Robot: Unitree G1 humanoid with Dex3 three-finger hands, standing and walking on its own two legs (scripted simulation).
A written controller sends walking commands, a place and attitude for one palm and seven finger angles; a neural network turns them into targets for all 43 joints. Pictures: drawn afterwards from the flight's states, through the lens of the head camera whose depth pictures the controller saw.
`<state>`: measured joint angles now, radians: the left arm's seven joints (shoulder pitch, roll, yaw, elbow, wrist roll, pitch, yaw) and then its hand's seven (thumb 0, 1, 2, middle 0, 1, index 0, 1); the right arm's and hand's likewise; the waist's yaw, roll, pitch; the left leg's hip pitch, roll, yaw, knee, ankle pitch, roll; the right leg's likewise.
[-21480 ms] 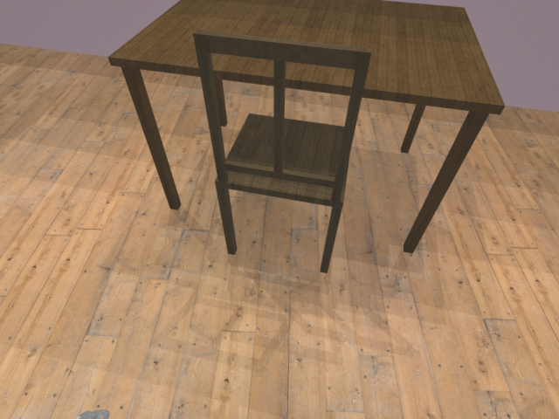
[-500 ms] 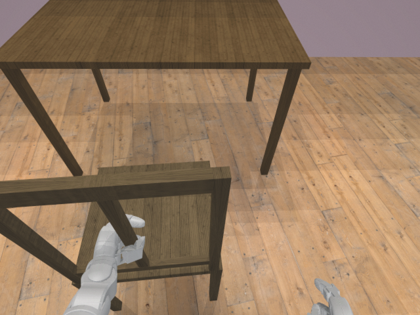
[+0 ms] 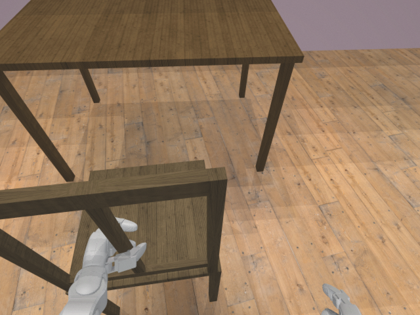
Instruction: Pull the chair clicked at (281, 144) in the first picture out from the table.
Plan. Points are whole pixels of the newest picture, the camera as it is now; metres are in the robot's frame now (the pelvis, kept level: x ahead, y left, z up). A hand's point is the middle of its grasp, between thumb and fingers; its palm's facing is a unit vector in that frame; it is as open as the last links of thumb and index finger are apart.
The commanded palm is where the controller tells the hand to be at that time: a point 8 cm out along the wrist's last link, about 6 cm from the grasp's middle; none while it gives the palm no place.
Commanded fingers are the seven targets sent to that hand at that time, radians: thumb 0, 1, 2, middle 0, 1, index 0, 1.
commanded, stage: open the thumb and straighten the fingers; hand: left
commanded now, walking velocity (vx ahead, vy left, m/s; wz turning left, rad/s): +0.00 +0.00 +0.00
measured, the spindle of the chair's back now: (122, 244) +0.27 +0.19 -0.06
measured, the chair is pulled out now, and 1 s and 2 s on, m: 0.50 0.50 0.50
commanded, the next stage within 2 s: draw the fingers out of the gap in 0.54 s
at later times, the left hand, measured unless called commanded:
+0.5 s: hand (124, 244) +0.28 +0.18 -0.06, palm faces +0.12 -0.97 -0.21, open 16.8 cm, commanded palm +0.25 +0.23 -0.03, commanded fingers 0.00 -0.55 0.20 0.00 0.00 0.00 0.00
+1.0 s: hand (116, 277) +0.21 +0.19 -0.07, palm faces +0.12 -0.97 -0.22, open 17.5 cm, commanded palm +0.19 +0.23 -0.04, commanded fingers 0.00 -0.55 0.20 0.00 0.00 0.00 0.00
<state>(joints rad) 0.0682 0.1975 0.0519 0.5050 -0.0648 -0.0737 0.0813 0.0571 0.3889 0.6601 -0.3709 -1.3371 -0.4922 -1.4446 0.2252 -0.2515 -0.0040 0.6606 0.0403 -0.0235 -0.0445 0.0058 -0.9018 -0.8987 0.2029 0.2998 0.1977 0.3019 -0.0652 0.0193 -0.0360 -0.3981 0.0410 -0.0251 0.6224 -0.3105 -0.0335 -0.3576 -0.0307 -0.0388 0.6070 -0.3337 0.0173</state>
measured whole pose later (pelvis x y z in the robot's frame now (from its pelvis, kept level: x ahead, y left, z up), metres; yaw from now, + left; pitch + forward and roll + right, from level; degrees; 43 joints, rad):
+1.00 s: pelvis +0.01 +0.01 -0.03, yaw +1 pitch +10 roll -1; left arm 0.38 0.20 0.03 0.05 -0.07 0.15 0.08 -0.01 -0.54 0.20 -0.01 0.00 -0.01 0.00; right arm 0.24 -0.25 0.00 0.55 0.02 -0.09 -0.10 0.01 -0.90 -0.90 0.20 0.30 0.20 0.30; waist -0.04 0.04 -0.12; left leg -0.59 0.03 -0.05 0.86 -0.44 -0.03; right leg -0.53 -0.05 -0.06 0.82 -0.46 0.03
